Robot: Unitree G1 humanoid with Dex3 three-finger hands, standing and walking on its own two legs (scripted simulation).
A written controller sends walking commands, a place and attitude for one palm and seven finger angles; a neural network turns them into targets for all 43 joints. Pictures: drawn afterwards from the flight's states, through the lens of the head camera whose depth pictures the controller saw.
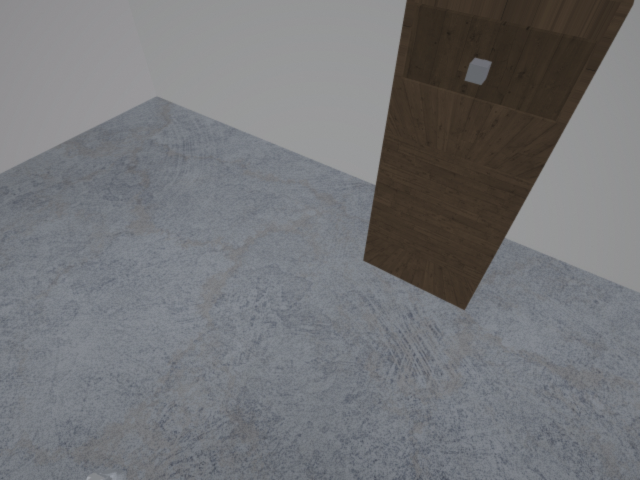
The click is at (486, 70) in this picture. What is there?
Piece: drawer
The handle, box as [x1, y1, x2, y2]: [464, 58, 491, 84]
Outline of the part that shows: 474,58 469,64 464,80 481,84 486,77 491,62 487,60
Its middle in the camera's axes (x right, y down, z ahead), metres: +0.36 -0.39 +0.88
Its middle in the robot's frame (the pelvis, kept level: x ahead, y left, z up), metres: +0.95 -0.32 +0.11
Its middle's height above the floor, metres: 0.88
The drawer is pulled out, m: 0.00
